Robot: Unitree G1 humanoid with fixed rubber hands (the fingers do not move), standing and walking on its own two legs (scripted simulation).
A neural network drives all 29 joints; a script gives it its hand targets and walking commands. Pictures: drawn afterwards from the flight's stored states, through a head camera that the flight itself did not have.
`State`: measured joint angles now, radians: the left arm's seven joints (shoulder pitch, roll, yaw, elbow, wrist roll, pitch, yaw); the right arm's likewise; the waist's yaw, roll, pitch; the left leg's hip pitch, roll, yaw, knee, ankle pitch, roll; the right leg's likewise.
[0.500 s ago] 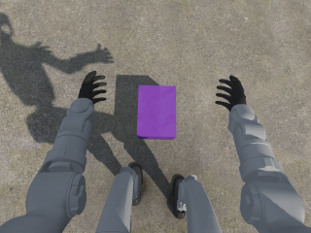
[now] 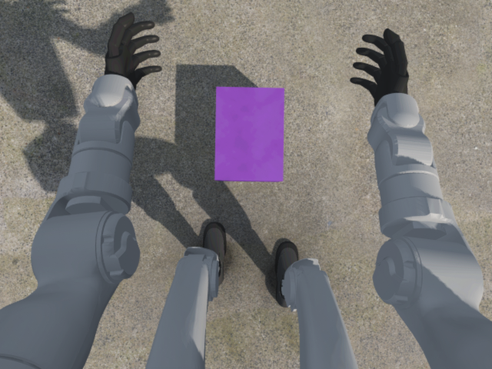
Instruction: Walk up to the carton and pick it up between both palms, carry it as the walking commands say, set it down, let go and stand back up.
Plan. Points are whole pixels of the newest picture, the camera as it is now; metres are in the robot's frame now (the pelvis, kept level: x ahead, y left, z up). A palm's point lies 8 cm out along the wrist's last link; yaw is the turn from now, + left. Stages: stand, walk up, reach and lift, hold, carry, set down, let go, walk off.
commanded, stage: reach and lift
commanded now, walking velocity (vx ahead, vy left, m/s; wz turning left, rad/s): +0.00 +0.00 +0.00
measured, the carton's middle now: (249, 138) +0.51 +0.03 -0.57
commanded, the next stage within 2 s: none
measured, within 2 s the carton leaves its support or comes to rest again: neither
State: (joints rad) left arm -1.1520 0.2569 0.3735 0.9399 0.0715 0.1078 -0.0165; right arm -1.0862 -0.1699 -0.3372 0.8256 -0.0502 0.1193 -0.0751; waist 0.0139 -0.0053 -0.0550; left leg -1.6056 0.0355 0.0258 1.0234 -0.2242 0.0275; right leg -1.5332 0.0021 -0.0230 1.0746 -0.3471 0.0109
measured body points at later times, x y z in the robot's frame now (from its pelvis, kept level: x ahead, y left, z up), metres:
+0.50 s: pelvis -0.02 +0.00 -0.14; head +0.32 +0.03 +0.16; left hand +0.52 +0.22 -0.27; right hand +0.53 -0.15 -0.27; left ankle +0.10 +0.11 -0.62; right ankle +0.05 -0.12 -0.62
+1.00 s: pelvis -0.04 -0.01 -0.24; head +0.32 +0.02 +0.01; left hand +0.52 +0.21 -0.41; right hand +0.52 -0.15 -0.40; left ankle +0.10 +0.11 -0.62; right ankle +0.05 -0.12 -0.62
